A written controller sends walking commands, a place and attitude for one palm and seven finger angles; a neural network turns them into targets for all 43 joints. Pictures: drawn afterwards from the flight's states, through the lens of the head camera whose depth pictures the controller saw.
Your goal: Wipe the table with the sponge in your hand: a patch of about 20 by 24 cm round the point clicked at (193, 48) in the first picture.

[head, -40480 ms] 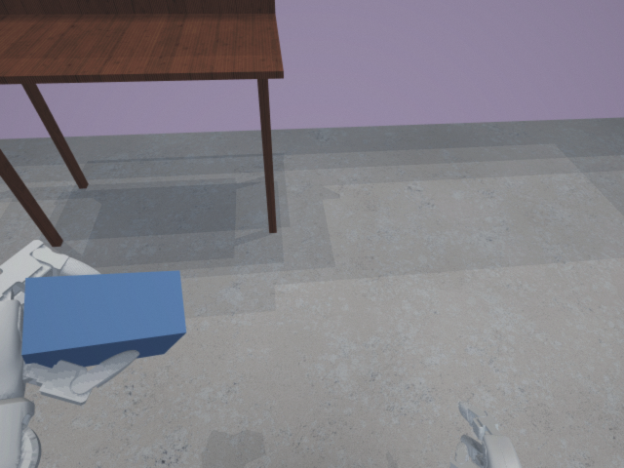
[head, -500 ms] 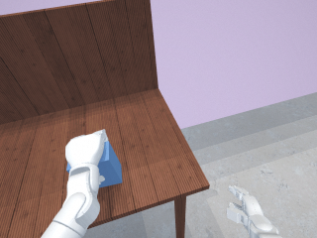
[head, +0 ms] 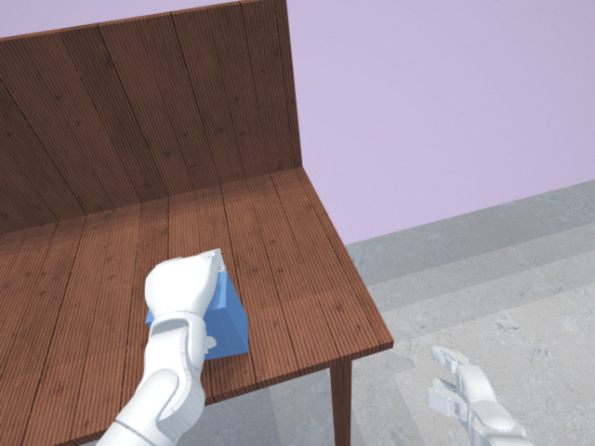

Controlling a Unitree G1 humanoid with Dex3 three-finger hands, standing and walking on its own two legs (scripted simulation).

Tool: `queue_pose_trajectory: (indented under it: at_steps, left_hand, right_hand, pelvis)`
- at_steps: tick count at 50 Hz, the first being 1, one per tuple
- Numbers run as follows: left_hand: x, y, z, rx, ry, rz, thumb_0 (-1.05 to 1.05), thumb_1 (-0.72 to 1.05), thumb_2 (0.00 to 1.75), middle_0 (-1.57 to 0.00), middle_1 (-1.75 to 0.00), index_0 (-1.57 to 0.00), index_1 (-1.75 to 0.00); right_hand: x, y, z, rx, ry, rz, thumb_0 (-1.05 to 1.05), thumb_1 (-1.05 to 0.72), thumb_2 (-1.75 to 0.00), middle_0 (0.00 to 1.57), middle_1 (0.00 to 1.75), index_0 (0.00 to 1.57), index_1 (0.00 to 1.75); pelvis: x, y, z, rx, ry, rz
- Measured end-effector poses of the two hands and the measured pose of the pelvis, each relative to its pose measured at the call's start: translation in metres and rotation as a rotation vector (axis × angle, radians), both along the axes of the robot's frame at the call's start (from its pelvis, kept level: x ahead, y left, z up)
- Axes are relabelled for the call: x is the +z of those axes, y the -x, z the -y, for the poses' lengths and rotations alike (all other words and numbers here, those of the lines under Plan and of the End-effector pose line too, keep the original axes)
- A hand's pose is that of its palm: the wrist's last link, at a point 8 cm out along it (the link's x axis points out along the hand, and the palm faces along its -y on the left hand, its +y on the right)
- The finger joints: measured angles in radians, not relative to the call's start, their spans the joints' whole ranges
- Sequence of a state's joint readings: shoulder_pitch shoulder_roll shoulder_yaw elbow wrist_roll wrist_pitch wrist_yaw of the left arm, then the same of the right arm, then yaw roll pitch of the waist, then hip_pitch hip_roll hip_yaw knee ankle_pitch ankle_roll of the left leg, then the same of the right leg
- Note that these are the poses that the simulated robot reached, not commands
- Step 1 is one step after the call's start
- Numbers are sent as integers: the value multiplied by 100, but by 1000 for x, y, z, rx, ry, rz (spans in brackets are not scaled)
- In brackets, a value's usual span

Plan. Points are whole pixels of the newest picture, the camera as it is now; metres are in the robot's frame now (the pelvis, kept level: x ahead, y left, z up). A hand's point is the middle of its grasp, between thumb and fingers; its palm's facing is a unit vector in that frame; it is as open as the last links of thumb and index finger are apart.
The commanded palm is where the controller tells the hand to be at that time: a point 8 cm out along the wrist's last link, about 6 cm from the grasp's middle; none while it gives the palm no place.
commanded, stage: slide across to the third lane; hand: left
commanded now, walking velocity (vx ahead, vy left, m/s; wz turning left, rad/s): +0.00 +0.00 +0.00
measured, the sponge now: (207, 327) +0.27 +0.19 +0.02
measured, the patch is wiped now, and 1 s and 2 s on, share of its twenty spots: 0.75 0.85 0.95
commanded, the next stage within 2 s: wipe forward along the third lane in 0.38 s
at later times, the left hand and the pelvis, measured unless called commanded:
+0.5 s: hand (239, 289) +0.31 +0.14 +0.07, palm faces +0.04 -0.07 -1.00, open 10.1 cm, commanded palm +0.27 +0.12 +0.12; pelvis -0.01 -0.01 +0.00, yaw +1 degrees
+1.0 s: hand (245, 267) +0.35 +0.14 +0.07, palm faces +0.00 -0.06 -1.00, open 10.1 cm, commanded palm +0.32 +0.14 +0.10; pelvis -0.01 -0.02 +0.00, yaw +0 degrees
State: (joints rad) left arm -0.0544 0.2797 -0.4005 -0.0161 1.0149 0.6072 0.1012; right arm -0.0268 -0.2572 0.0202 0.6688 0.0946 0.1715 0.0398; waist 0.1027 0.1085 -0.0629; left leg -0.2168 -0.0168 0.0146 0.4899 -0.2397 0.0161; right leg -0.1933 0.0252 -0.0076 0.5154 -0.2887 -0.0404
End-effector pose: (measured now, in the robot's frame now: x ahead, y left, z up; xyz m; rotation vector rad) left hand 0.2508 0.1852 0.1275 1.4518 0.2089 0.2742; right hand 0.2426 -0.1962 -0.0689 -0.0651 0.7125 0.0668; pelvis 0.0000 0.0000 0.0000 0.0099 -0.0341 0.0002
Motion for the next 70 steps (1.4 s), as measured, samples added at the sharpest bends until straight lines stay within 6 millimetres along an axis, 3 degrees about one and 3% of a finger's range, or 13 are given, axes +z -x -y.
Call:
queue_pose_trajectory:
  at_steps: [12, 28, 41, 53, 70]
  left_hand:
    - [0, -14, 26, -39, -14, -3, -1, -51, 106, -70, -138, -74, -136]
    - [-1, -35, 54, -64, -23, -8, -2, -52, 106, -71, -137, -75, -135]
    - [-1, -59, 52, -14, -27, -37, -2, -53, 106, -72, -136, -76, -133]
    - [-1, -82, 47, 1, -42, -65, -1, -53, 106, -73, -136, -77, -133]
    - [1, -107, 36, 11, -54, -83, -1, -54, 107, -73, -136, -77, -134]
  right_hand:
    - [-3, 9, -3, 15, -26, -8, 1, -90, -89, 20, 30, 20, 30]
    - [-10, 21, 17, -17, -16, -43, 1, -90, -89, 20, 30, 20, 30]
    - [-13, 33, 36, -73, 35, -84, 1, -90, -89, 20, 30, 20, 30]
    - [-27, 63, 54, -144, 73, -164, 1, -90, -89, 20, 30, 20, 30]
    - [-36, 86, 56, -191, 99, -221, 1, -90, -89, 20, 30, 20, 30]
  pelvis:
    - [0, 8, 7, 3, -3, 7]
    - [0, 9, 14, 4, -6, -3]
    - [-1, 11, 20, -2, -8, -25]
    - [-1, 11, 21, -7, -8, -56]
    - [-1, 12, 18, -13, -4, -84]
